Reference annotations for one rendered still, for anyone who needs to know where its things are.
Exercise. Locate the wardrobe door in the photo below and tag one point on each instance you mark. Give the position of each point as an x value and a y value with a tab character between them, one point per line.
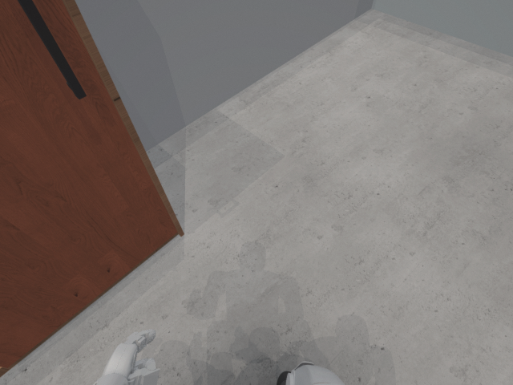
78	209

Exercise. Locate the right robot shin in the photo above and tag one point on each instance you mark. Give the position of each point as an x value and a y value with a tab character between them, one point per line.
304	363

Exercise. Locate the left robot hand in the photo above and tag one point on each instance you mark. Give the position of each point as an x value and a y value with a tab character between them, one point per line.
123	360

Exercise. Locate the handle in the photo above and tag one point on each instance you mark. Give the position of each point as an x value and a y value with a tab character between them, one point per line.
38	23

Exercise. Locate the right robot thigh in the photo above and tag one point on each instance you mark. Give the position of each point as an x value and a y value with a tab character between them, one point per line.
312	375

